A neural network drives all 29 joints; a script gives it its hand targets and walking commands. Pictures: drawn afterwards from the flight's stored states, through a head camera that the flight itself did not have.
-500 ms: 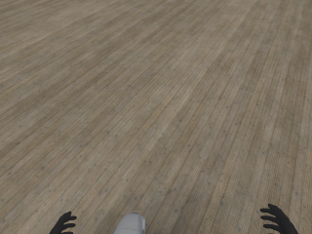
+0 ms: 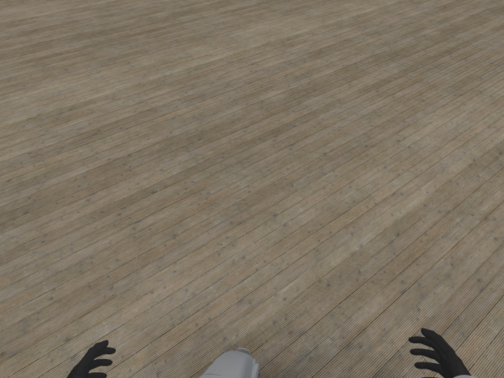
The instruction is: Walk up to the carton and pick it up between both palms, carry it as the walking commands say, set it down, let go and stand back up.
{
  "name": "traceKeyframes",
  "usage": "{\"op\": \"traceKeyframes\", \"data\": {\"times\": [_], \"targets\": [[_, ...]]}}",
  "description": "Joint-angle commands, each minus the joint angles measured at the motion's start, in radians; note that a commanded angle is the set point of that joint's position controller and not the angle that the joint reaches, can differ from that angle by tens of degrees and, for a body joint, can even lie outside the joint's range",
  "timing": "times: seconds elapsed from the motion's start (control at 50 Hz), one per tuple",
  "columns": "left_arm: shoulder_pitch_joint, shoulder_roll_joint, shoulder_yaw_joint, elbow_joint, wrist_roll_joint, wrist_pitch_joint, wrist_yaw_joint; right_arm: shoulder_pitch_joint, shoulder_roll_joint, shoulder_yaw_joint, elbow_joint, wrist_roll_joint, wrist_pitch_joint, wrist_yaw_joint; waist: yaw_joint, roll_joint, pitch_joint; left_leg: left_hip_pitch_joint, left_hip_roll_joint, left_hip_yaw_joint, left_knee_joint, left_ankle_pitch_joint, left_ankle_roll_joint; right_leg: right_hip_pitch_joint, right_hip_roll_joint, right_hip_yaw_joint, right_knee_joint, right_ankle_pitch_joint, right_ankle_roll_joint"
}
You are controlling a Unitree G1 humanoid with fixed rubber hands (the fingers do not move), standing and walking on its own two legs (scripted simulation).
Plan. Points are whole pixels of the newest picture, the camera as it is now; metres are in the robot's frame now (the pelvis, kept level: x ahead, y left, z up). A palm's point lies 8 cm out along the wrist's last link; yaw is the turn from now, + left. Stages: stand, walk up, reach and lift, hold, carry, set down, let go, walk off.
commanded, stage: walk up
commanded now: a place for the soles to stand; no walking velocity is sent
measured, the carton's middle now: out of the picture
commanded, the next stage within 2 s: none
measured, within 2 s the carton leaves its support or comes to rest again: neither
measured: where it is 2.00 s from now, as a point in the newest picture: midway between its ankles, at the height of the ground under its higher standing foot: outside the picture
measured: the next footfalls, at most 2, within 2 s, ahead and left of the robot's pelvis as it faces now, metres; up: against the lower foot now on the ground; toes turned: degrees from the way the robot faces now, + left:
left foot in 0.38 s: +0.00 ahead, +0.24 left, +0.00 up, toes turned +26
right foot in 0.78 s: +0.12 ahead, +0.20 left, +0.00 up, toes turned +39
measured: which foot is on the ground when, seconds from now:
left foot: up 0.00-0.36, down 0.38-0.70, up 0.72-0.90, down 0.92-1.00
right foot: down 0.00-0.40, up 0.42-0.76, down 0.78-0.94, up 0.96-1.00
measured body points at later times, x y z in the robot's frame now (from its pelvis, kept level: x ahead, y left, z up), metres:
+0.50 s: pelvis -0.04 +0.17 +0.01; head -0.08 +0.25 +0.45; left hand -0.01 +0.49 -0.14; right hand +0.14 -0.05 -0.07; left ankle -0.04 +0.23 -0.72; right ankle +0.05 -0.04 -0.65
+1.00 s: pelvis -0.06 +0.45 -0.04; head -0.10 +0.46 +0.41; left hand -0.26 +0.71 -0.16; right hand +0.26 +0.45 -0.08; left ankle -0.19 +0.55 -0.72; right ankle +0.05 +0.23 -0.68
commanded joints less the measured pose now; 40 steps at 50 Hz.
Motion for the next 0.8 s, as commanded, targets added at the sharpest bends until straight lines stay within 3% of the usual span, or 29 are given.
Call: {"op": "traceKeyframes", "data": {"times": [0.0,0.06,0.14,0.18,0.22,0.24,0.3,0.32,0.34,0.36,0.38,0.4,0.42,0.44,0.46,0.48,0.52,0.54,0.56,0.6,0.62,0.64,0.66,0.68,0.7,0.72,0.74,0.76,0.78], "targets": [[-0.087,0.038,0.038,-0.116,-0.013,-0.075,0.025,-0.037,-0.146,-0.052,-0.071,-0.002,0.0,0.045,-0.017,-0.066,-0.133,-0.147,0.236,0.013,0.244,0.101,-0.052,0.121,-0.361,0.276,-0.348,-0.058,-0.148],[-0.066,0.076,0.039,-0.104,0.019,-0.072,0.006,0.043,-0.088,-0.045,-0.035,0.026,-0.011,0.072,-0.028,-0.095,-0.094,-0.16,0.257,0.045,0.073,0.145,-0.036,0.185,-0.325,0.125,-0.337,-0.032,-0.131],[0.04,0.128,0.063,-0.103,0.025,-0.061,-0.013,-0.028,-0.042,-0.02,-0.063,0.04,-0.014,0.07,0.035,-0.164,-0.109,-0.109,0.277,0.141,-0.064,0.123,-0.032,0.207,-0.341,0.06,-0.362,-0.149,-0.149],[0.009,0.129,0.073,-0.104,0.03,-0.059,-0.021,-0.03,-0.035,-0.009,-0.059,0.049,-0.024,0.065,0.02,-0.209,-0.14,-0.058,0.308,0.144,-0.112,0.088,-0.013,0.207,-0.374,0.044,-0.354,-0.215,-0.143],[-0.02,0.117,0.084,-0.102,0.038,-0.059,-0.013,-0.026,-0.056,-0.008,-0.041,0.043,-0.031,0.061,0.011,-0.174,-0.134,-0.025,0.326,0.155,-0.136,0.063,0.009,0.188,-0.399,0.029,-0.357,-0.284,-0.138],[-0.023,0.126,0.084,-0.102,0.04,-0.057,-0.01,-0.026,-0.069,-0.012,-0.04,0.046,-0.032,0.061,0.013,-0.198,-0.153,-0.008,0.328,0.163,-0.142,0.031,0.019,0.187,-0.418,0.042,-0.349,-0.341,-0.139],[-0.104,0.119,0.089,-0.095,0.035,-0.05,-0.017,0.061,-0.091,-0.007,0.009,0.055,-0.05,0.052,-0.028,-0.19,-0.173,0.155,0.339,0.138,-0.257,0.022,0.05,0.138,-0.416,-0.02,-0.263,-0.353,-0.108],[-0.101,0.093,0.089,-0.086,0.039,-0.041,-0.013,0.191,-0.076,0.002,0.076,0.048,-0.059,0.043,-0.089,-0.054,-0.238,0.324,0.326,0.087,-0.387,0.024,0.049,0.089,-0.362,-0.11,-0.027,-0.382,-0.068],[-0.158,0.05,0.079,-0.093,0.058,-0.02,-0.012,0.283,-0.128,0.004,0.124,0.04,-0.067,0.034,-0.139,0.14,-0.142,0.359,0.255,0.046,-0.497,-0.039,0.051,-0.062,-0.27,-0.114,0.172,-0.446,-0.028],[-0.134,0.012,0.069,-0.109,0.07,0.01,-0.026,0.355,-0.183,0.004,0.123,0.012,-0.078,0.013,-0.171,0.402,-0.016,0.318,0.351,-0.202,-0.781,-0.25,0.044,-0.274,-0.145,-0.116,0.422,-0.552,0.006],[-0.152,-0.001,0.056,-0.142,0.055,0.038,-0.029,0.319,-0.24,0.002,0.091,0.012,-0.076,-0.002,-0.148,0.536,0.132,0.196,0.368,-0.434,-0.996,-0.525,0.017,-0.436,-0.043,0.049,0.528,-0.603,0.034],[-0.168,0.034,0.057,-0.181,0.043,0.054,-0.029,0.24,-0.241,0.004,0.058,0.005,-0.06,-0.018,-0.131,0.598,0.189,0.112,0.376,-0.562,-1.11,-0.587,0.009,-0.505,0.003,0.192,0.59,-0.533,0.046],[-0.165,0.058,0.052,-0.175,0.021,0.057,-0.028,0.175,-0.222,0.008,0.035,0.011,-0.053,-0.027,-0.115,0.521,0.25,0.048,0.34,-0.532,-1.127,-0.61,-0.015,-0.493,-0.036,0.227,0.635,-0.433,0.057],[-0.086,0.106,0.074,-0.131,0.014,0.048,-0.042,0.127,-0.223,0.015,0.012,0.005,-0.066,-0.035,-0.065,0.364,0.236,0.137,0.314,-0.471,-1.071,-0.402,-0.026,-0.477,-0.074,0.217,0.671,-0.291,0.076],[0.005,0.129,0.094,-0.081,0.019,0.035,-0.05,0.102,-0.23,0.004,-0.011,0.01,-0.076,-0.042,-0.012,0.295,0.154,0.296,0.277,-0.347,-0.979,-0.152,-0.041,-0.458,-0.087,0.227,0.659,-0.182,0.082],[0.087,0.111,0.09,-0.021,0.027,0.029,-0.049,0.042,-0.196,-0.001,-0.028,0.02,-0.091,-0.056,0.031,0.22,0.002,0.494,0.305,-0.332,-0.852,0.058,-0.044,-0.462,-0.081,0.201,0.663,-0.136,0.085],[0.102,0.073,0.092,-0.03,0.001,0.019,-0.055,0.113,-0.167,0.004,-0.039,0.044,-0.107,-0.039,0.037,0.15,-0.129,0.56,0.271,-0.353,-0.825,0.122,-0.059,-0.389,-0.073,0.206,0.64,-0.06,0.07],[0.099,0.059,0.089,-0.031,0.002,0.02,-0.062,0.17,-0.14,0.019,-0.033,0.042,-0.108,-0.028,0.031,0.142,-0.151,0.545,0.215,-0.3,-0.835,0.121,-0.105,-0.335,-0.046,0.168,0.617,-0.037,0.069],[0.109,0.065,0.096,-0.022,0.004,0.018,-0.067,0.197,-0.129,0.022,-0.056,0.042,-0.106,-0.019,0.023,0.16,-0.139,0.514,0.151,-0.231,-0.883,0.249,-0.221,-0.238,-0.01,0.081,0.557,-0.064,0.059],[0.248,0.085,0.107,-0.009,0.014,0.01,-0.066,0.143,-0.171,0.006,-0.099,0.052,-0.092,-0.01,0.076,0.3,-0.122,0.478,0.052,-0.085,-0.895,0.779,-0.485,-0.059,0.085,-0.072,0.347,-0.209,0.054],[0.402,0.137,0.116,0.014,0.016,-0.002,-0.055,0.02,-0.217,-0.018,-0.142,0.059,-0.073,-0.005,0.161,0.407,-0.083,0.305,-0.009,-0.005,-0.845,1.088,-0.638,0.171,0.111,-0.116,0.122,-0.314,0.025],[0.664,0.244,0.152,0.053,-0.005,-0.015,-0.032,-0.19,-0.289,-0.063,-0.224,0.064,-0.065,-0.007,0.377,0.265,-0.108,0.094,-0.14,0.148,-0.354,1.48,-0.74,0.517,0.055,-0.144,-0.25,-0.301,-0.113],[0.603,0.26,0.187,0.048,-0.017,-0.046,-0.009,-0.13,-0.281,-0.061,-0.253,0.099,-0.066,-0.017,0.409,-0.643,-0.23,-0.149,-0.055,-0.038,0.641,-0.012,-0.425,0.68,-0.318,0.293,-0.291,0.302,-0.179],[0.196,0.124,0.16,-0.074,0.012,-0.067,-0.008,0.067,-0.224,-0.009,-0.31,0.067,-0.056,-0.037,0.154,-0.487,-0.332,-0.243,0.284,-0.4,0.657,-0.433,-0.176,0.553,-0.529,0.529,-0.009,0.225,-0.164],[-0.006,0.142,0.136,-0.146,0.024,-0.067,0.0,0.137,-0.197,0.025,-0.253,0.052,-0.053,-0.042,0.036,-0.29,-0.208,-0.126,0.31,-0.438,0.656,-0.437,-0.074,0.204,-0.557,0.639,-0.035,0.018,-0.175],[-0.102,0.097,0.121,-0.153,-0.006,-0.06,0.008,0.191,-0.157,0.014,-0.182,0.022,-0.079,-0.022,-0.063,-0.038,-0.209,0.08,0.23,-0.404,0.648,-0.394,-0.013,-0.018,-0.449,0.548,-0.046,-0.034,-0.12],[-0.084,0.128,0.103,-0.162,-0.003,-0.08,0.007,0.191,-0.123,0.029,-0.176,0.01,-0.081,0.001,-0.086,-0.036,-0.191,0.026,0.205,-0.321,0.461,-0.398,-0.003,0.026,-0.429,0.5,-0.073,-0.187,-0.104],[0.002,0.162,0.116,-0.132,0.012,-0.087,0.02,0.12,-0.107,0.044,-0.185,0.031,-0.08,0.017,-0.014,-0.07,-0.092,0.072,0.154,-0.096,0.265,-0.277,-0.019,-0.049,-0.327,0.276,-0.129,-0.197,-0.064],[0.008,0.155,0.101,-0.136,0.001,-0.093,0.011,0.088,-0.093,0.059,-0.245,0.081,-0.068,0.035,0.001,-0.173,0.063,0.014,0.225,-0.007,-0.015,-0.222,-0.02,-0.114,-0.338,0.211,-0.294,-0.175,-0.07]]}}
